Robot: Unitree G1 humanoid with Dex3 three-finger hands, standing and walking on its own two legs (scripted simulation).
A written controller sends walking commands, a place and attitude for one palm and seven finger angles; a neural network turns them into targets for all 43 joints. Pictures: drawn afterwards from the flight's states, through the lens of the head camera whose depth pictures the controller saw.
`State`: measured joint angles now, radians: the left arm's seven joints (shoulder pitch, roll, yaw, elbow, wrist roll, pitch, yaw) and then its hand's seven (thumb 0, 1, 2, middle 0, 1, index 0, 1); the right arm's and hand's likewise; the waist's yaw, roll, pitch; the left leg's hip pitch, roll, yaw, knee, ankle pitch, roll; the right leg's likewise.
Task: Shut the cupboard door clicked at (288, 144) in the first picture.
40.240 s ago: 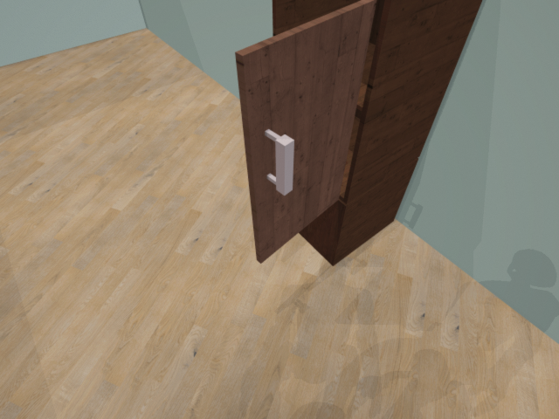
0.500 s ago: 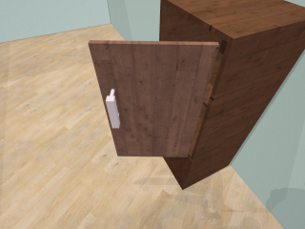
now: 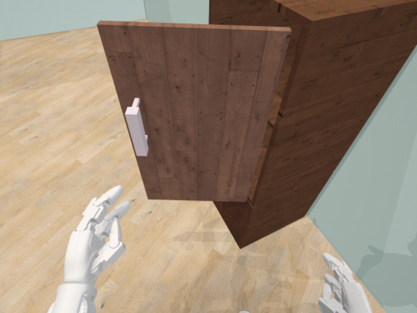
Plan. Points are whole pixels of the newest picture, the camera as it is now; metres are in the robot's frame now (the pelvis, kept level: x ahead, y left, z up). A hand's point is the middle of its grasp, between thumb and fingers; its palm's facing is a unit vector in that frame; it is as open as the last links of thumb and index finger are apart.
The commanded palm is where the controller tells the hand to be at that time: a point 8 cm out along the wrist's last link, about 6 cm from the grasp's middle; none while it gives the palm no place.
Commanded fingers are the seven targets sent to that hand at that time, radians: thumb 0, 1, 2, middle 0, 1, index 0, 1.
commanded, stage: raise the hand and make a fist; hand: left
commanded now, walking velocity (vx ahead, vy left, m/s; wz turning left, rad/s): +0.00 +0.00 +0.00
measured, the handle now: (139, 127) +0.51 +0.18 +0.06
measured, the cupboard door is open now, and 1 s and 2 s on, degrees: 63 63 63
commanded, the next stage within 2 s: bring the fist close to the handle in 1.62 s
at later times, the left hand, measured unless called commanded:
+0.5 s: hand (114, 264) +0.22 +0.18 +0.00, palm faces -0.08 -1.00 +0.01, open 4.3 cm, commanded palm +0.18 +0.24 +0.02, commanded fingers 0.00 0.90 0.90 -0.93 -1.10 -0.93 -1.10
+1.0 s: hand (80, 244) +0.23 +0.22 +0.06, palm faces +0.08 -1.00 -0.06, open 3.0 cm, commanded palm +0.20 +0.27 +0.05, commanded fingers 0.00 0.90 0.90 -1.30 -1.50 -1.30 -1.50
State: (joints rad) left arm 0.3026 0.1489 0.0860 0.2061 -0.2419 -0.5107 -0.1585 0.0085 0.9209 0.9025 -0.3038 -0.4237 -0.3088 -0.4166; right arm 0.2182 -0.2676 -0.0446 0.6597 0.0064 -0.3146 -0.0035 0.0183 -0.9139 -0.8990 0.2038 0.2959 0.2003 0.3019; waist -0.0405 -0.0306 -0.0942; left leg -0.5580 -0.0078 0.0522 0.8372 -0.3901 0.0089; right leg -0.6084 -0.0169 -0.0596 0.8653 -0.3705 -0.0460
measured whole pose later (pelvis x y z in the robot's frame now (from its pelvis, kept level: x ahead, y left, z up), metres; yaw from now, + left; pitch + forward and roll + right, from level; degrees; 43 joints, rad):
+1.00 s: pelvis +0.02 +0.03 -0.02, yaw +1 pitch +11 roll -3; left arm 0.46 0.24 0.14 -0.18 -0.26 -0.34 -0.17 0.01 0.90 0.90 -1.21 -1.41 -1.21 -1.40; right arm 0.26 -0.23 0.03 0.45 0.03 -0.17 -0.04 0.02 -0.91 -0.90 0.20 0.30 0.20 0.30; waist 0.01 0.04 -0.14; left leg -0.72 0.00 0.00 1.04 -0.51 0.04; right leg -0.71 -0.01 -0.10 0.97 -0.45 -0.01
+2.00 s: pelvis +0.02 +0.01 -0.01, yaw +2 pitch +10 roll -2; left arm 0.15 0.24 0.12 0.06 -0.25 -0.31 -0.22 0.01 0.90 0.90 -1.30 -1.50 -1.30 -1.50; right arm 0.25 -0.26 0.04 0.55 0.04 -0.20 -0.04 0.02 -0.91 -0.90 0.21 0.30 0.20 0.30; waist 0.00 0.04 -0.10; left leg -0.67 0.00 -0.01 0.97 -0.48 0.02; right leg -0.67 0.00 -0.11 0.92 -0.44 -0.04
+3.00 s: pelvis +0.03 +0.01 +0.00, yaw -1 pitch +12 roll +0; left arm -0.33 0.21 0.16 0.60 -0.16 -0.36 -0.06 0.01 0.90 0.90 -1.30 -1.50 -1.30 -1.49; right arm 0.33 -0.26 0.00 0.62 0.03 -0.04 0.01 0.02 -0.91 -0.90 0.20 0.30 0.20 0.30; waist -0.06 0.02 -0.11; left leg -0.63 0.01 0.05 0.87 -0.44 0.02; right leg -0.67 0.01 -0.05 0.86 -0.39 -0.04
